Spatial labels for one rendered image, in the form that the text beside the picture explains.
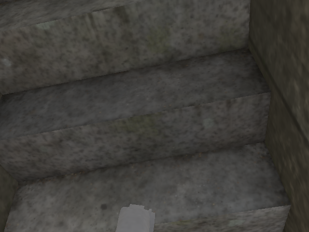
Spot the robot left thigh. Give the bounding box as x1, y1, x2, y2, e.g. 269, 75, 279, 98
115, 204, 155, 232

